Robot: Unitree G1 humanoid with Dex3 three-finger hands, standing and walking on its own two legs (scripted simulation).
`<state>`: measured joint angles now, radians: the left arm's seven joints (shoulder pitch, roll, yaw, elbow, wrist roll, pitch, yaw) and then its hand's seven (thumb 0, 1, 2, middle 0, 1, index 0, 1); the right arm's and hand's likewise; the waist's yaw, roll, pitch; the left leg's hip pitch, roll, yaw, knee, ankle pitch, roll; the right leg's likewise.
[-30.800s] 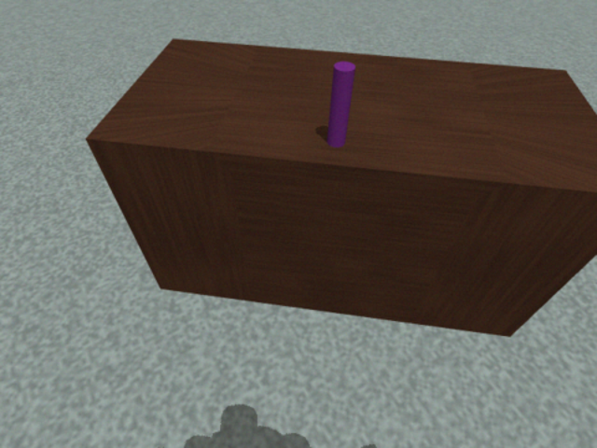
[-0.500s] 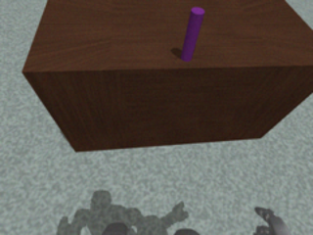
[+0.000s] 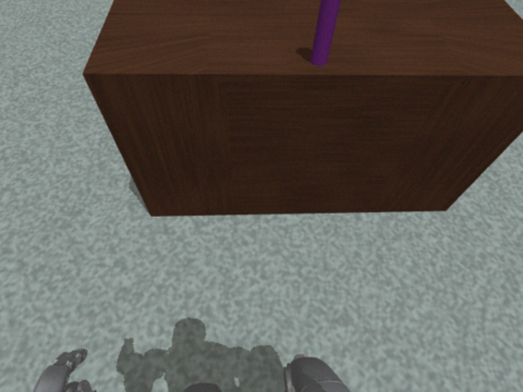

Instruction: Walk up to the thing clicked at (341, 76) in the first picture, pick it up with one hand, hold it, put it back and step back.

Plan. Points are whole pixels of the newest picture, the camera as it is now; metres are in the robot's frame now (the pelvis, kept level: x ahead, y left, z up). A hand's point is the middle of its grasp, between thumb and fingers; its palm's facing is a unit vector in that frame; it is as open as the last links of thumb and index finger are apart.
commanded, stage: step back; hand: right
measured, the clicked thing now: (325, 26) +0.92 -0.17 +0.04
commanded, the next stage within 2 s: stand in 1.34 s
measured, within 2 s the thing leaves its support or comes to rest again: neither
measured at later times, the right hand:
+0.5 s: hand out of the picture -0.05 -0.30 -0.15, palm faces -0.09 +0.92 -0.37, open 7.4 cm
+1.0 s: hand out of the picture -0.02 -0.26 -0.14, palm faces -0.05 +0.92 -0.39, open 7.4 cm
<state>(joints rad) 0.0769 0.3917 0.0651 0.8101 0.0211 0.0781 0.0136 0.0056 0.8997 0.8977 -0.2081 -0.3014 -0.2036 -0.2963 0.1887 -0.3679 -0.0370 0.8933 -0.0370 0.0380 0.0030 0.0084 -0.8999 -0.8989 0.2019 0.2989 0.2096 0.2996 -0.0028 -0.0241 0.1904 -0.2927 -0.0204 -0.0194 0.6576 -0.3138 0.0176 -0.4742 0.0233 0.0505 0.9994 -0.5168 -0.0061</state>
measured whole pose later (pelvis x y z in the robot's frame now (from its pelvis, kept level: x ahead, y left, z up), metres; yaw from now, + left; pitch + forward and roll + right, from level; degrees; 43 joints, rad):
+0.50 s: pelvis -0.12 -0.02 +0.00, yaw +1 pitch -2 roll +1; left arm 0.23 0.38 0.07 0.94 0.05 -0.01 -0.01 0.01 0.90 0.90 -0.21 -0.30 -0.21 -0.30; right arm 0.21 -0.41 -0.06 0.97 -0.04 0.04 0.02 0.01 -0.90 -0.90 0.20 0.30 0.21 0.30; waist 0.04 0.03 0.09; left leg -0.30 -0.01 -0.07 0.70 -0.48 -0.02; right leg -0.27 -0.04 -0.03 0.65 -0.35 -0.01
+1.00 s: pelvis -0.10 +0.00 +0.00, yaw +1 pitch -3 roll +0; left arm 0.16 0.37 0.04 1.00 0.02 -0.02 -0.01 0.01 0.90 0.90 -0.21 -0.30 -0.21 -0.30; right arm 0.18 -0.37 -0.06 1.02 -0.04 -0.02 0.01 0.01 -0.90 -0.90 0.20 0.30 0.21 0.30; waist 0.02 -0.02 0.07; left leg -0.28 -0.01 0.00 0.60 -0.27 0.00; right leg -0.25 -0.06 0.00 0.66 -0.39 0.01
